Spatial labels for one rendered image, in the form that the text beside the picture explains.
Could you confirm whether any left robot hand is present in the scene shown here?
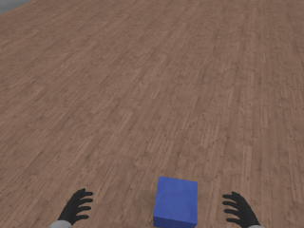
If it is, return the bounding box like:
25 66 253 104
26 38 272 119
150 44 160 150
57 188 94 226

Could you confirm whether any right robot hand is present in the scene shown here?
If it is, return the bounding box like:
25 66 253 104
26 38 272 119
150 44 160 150
222 191 260 228

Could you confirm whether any carton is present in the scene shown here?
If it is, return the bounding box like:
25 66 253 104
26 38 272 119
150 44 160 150
153 176 198 228

